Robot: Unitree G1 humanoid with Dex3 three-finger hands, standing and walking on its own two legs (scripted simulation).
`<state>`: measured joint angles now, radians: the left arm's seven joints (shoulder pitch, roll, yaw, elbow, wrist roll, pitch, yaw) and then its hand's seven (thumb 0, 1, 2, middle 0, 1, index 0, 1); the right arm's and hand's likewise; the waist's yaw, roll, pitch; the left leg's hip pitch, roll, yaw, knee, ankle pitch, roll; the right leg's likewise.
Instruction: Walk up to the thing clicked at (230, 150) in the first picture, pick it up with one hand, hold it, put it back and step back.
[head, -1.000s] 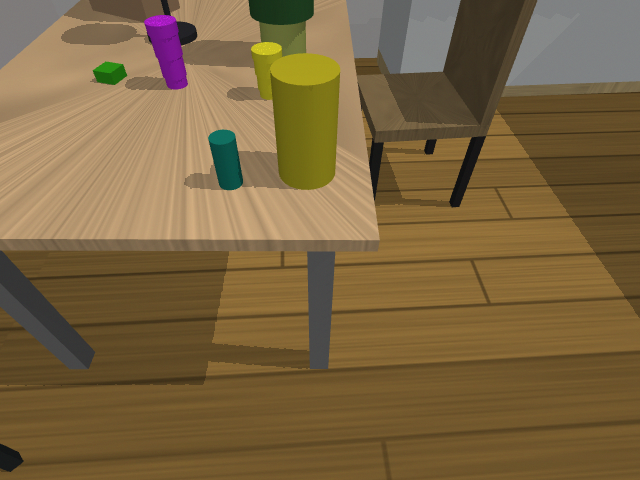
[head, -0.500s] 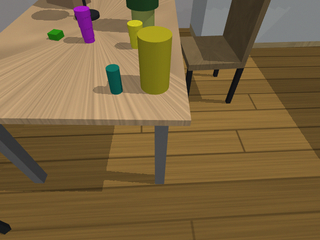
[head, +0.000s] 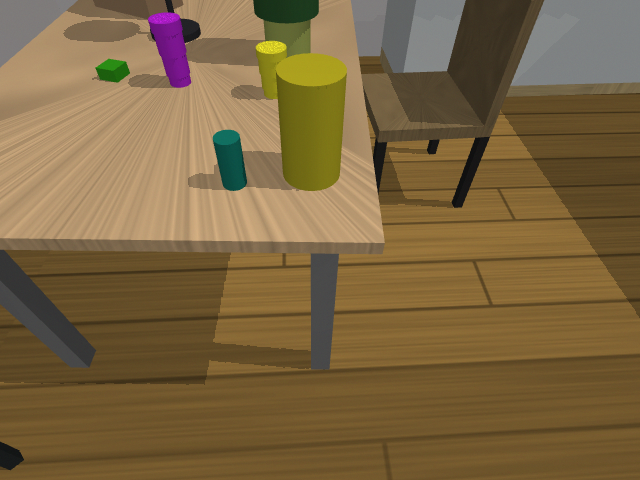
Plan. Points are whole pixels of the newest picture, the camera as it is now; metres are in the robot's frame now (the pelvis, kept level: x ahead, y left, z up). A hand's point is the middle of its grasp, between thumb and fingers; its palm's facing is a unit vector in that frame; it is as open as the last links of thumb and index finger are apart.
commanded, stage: stand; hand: left
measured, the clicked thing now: (230, 161) +0.66 +0.18 +0.01
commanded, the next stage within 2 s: walk up in 0.12 s
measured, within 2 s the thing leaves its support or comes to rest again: neither
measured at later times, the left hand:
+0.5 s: hand out of the picture +0.10 +0.23 -0.14, palm faces +0.01 -0.91 -0.41, open 7.4 cm
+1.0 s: hand (168, 458) +0.20 +0.23 -0.18, palm faces -0.02 -0.92 -0.38, open 7.4 cm
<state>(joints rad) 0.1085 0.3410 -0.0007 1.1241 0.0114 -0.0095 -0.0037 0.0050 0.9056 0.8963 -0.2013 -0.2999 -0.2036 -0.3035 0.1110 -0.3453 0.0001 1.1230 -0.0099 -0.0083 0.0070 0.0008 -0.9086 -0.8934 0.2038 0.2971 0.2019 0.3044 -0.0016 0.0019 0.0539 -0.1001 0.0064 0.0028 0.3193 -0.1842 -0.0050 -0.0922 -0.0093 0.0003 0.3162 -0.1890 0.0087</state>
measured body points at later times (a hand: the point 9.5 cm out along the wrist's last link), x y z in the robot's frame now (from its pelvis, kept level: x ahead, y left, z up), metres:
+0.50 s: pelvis +0.07 -0.04 -0.01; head +0.08 -0.07 +0.44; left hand +0.10 +0.28 -0.11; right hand +0.10 -0.37 -0.15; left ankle +0.05 +0.10 -0.69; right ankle +0.06 -0.14 -0.75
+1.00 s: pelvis +0.15 -0.03 -0.03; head +0.18 -0.04 +0.42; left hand +0.20 +0.28 -0.15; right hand +0.30 -0.31 -0.15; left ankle +0.23 +0.10 -0.75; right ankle +0.13 -0.15 -0.75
